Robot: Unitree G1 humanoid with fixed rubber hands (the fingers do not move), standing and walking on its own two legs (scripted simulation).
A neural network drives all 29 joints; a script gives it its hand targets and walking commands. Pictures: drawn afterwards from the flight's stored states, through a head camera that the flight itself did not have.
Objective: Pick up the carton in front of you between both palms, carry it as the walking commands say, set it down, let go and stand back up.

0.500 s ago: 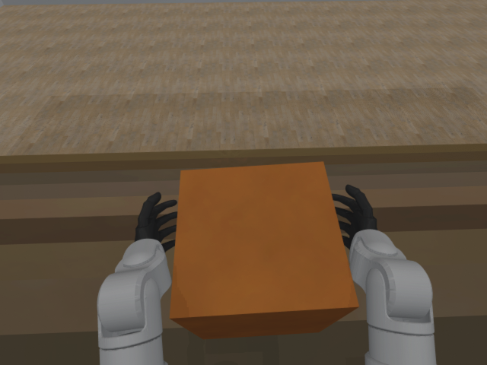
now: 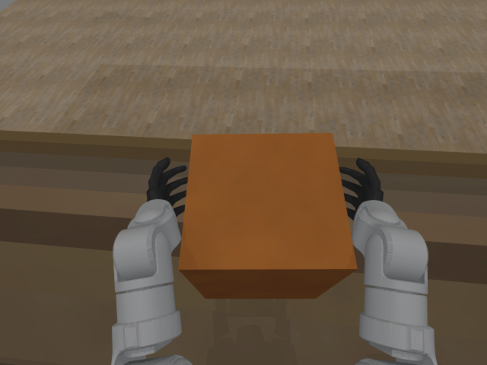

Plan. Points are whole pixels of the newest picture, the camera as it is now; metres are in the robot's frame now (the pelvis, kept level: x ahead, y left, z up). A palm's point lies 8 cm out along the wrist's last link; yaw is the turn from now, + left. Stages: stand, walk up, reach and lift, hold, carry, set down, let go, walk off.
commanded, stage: carry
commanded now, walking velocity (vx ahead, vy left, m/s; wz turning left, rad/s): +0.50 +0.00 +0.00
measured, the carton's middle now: (261, 226) +0.34 +0.03 +0.03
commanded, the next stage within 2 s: none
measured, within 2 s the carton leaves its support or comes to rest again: neither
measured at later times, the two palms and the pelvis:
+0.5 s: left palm (213, 130) +0.67 +0.16 -0.06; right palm (333, 142) +0.63 -0.14 -0.05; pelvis +0.33 +0.04 -0.15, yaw -1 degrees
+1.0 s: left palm (204, 119) +0.94 +0.26 -0.25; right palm (283, 109) +1.02 -0.04 -0.26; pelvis +0.68 +0.03 -0.30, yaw +12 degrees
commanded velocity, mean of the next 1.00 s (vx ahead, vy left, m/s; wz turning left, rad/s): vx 0.50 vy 0.00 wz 0.35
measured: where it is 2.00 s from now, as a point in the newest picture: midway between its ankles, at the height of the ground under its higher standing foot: (235, 202)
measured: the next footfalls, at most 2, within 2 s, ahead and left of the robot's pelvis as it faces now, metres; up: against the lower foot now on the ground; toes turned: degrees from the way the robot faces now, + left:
left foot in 0.36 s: +0.36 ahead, +0.09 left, -0.13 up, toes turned +0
right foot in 0.72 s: +0.64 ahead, -0.05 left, -0.27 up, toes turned +3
